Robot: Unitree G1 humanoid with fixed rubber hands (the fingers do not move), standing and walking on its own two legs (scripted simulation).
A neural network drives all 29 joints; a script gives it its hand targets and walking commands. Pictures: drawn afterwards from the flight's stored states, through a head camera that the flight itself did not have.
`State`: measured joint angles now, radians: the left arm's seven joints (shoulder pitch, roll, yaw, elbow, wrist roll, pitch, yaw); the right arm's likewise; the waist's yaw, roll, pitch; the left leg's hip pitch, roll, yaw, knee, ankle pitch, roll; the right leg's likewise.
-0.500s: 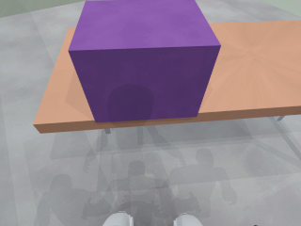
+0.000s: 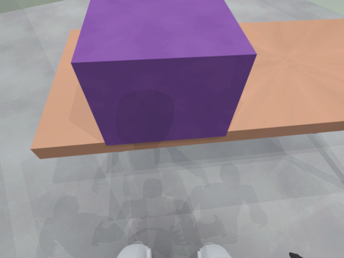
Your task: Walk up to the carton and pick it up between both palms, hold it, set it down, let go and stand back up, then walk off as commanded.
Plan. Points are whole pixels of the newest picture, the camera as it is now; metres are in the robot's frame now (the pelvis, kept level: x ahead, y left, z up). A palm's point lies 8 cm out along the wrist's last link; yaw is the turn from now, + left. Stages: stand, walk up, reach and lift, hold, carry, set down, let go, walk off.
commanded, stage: walk up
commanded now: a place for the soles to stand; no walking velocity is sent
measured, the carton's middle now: (162, 71) +0.48 +0.02 +0.17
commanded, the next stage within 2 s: reach and lift in 0.14 s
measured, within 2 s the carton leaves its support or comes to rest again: neither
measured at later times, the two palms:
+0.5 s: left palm (43, 235) +0.20 +0.29 -0.05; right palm (313, 257) +0.14 -0.31 -0.08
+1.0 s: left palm out of the picture +0.14 +0.26 +0.02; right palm (330, 249) +0.14 -0.29 +0.02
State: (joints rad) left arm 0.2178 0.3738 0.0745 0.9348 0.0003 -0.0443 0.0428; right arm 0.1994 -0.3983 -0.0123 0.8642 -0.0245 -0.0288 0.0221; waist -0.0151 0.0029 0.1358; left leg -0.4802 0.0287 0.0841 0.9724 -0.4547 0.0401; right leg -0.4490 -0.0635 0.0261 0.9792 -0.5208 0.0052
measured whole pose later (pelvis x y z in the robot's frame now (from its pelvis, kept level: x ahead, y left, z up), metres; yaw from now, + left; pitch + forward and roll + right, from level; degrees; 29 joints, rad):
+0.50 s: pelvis +0.00 +0.00 +0.01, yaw -1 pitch -2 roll -1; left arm 0.06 0.37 0.09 0.36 0.00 0.53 0.04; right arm 0.03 -0.39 -0.08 0.89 0.00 -0.11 0.11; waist -0.03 0.00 0.14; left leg -0.48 0.05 0.08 0.94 -0.43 0.03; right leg -0.45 -0.05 0.02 0.92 -0.45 0.06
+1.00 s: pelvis -0.04 -0.02 +0.05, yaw -1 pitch +0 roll +0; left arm 0.26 0.37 0.05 0.07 0.00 0.35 0.04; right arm 0.27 -0.39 -0.08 0.27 0.09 0.03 0.11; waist 0.04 -0.02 0.14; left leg -0.37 0.04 0.09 0.51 -0.15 0.02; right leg -0.35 -0.04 0.01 0.53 -0.18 0.04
